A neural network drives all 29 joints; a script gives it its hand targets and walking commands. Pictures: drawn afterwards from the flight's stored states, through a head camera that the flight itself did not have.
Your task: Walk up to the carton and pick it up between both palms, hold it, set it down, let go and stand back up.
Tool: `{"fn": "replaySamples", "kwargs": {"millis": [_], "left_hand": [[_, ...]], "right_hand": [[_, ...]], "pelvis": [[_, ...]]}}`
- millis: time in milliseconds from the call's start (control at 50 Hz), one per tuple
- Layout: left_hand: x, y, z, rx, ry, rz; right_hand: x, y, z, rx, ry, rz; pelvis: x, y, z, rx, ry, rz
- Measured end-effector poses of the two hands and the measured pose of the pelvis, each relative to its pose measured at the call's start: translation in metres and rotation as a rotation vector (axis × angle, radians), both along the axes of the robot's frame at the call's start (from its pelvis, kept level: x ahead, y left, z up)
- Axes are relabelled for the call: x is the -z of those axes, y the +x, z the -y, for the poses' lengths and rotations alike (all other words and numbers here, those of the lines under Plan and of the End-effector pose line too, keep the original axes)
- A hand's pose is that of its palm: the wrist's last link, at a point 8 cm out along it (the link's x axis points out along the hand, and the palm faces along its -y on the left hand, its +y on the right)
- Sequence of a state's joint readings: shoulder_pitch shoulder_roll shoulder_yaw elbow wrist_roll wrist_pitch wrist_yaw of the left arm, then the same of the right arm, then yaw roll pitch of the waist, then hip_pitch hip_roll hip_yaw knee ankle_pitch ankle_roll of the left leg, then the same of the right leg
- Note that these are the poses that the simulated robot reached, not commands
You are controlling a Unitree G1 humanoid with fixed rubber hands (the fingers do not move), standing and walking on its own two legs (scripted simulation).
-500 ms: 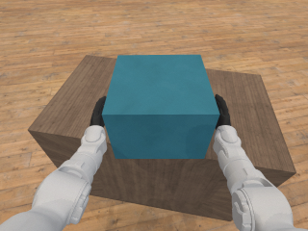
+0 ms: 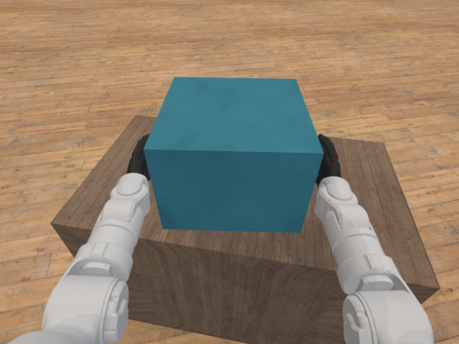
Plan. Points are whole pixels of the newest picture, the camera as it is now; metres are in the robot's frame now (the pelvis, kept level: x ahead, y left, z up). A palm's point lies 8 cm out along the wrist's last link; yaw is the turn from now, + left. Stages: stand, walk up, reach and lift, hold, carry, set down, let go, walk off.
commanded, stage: reach and lift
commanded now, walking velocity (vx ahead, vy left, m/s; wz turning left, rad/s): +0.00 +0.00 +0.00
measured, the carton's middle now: (233, 149) +0.45 -0.01 +0.13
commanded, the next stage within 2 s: hold in 0.96 s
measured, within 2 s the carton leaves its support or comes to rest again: neither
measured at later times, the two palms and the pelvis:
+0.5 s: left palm (136, 173) +0.36 +0.16 +0.15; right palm (341, 195) +0.32 -0.18 +0.13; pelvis +0.00 +0.02 +0.00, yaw -1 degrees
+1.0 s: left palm (115, 180) +0.34 +0.19 +0.15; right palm (326, 185) +0.33 -0.16 +0.15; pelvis -0.03 +0.01 +0.00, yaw +0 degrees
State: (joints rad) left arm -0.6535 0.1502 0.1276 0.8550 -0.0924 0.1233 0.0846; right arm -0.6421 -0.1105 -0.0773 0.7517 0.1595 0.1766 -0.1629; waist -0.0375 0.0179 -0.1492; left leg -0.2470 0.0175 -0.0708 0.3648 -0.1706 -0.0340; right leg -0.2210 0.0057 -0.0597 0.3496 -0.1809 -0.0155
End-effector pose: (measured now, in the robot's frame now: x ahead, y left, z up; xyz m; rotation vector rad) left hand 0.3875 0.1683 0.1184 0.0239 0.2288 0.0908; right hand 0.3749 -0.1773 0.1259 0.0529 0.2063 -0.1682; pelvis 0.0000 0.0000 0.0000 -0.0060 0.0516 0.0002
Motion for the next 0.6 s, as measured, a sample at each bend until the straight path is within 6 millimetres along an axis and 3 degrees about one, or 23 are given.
{"fn": "replaySamples", "kwargs": {"millis": [140,280,420,600], "left_hand": [[0.012,-0.012,-0.009,-0.007,-0.013,-0.006],[-0.007,-0.026,-0.011,0.008,0.004,0.059],[-0.029,-0.031,0.001,0.031,0.027,0.067],[-0.033,-0.036,0.011,0.027,0.021,0.026]], "right_hand": [[0.005,-0.010,-0.009,-0.003,0.002,-0.003],[-0.005,-0.030,-0.011,0.016,0.038,0.066],[-0.009,-0.046,0.001,0.049,0.045,0.077],[-0.011,-0.053,0.010,0.053,0.026,0.049]], "pelvis": [[-0.001,0.016,-0.005,-0.016,-0.009,0.035],[-0.001,0.020,-0.012,-0.020,-0.017,0.043],[-0.002,0.012,-0.016,0.007,-0.014,0.075],[-0.003,-0.008,-0.011,0.043,-0.001,0.090]]}}
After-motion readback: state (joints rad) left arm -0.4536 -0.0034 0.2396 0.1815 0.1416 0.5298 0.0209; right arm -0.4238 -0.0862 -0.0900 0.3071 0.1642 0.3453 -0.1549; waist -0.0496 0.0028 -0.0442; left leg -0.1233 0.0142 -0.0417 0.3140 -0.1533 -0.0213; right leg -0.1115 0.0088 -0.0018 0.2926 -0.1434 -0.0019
